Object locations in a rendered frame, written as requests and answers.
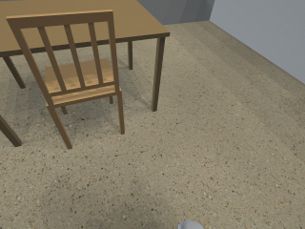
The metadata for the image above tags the chair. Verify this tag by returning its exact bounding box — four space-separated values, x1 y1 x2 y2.
6 10 125 150

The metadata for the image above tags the table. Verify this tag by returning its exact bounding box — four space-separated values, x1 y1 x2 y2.
0 0 171 148

